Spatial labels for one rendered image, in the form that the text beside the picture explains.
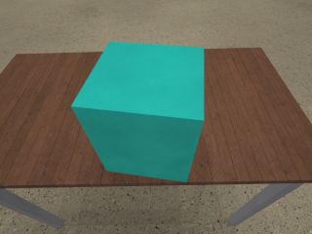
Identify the carton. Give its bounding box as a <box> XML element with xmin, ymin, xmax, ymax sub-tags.
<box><xmin>71</xmin><ymin>41</ymin><xmax>205</xmax><ymax>182</ymax></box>

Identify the table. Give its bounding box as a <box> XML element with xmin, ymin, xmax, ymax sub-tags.
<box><xmin>0</xmin><ymin>47</ymin><xmax>312</xmax><ymax>228</ymax></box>

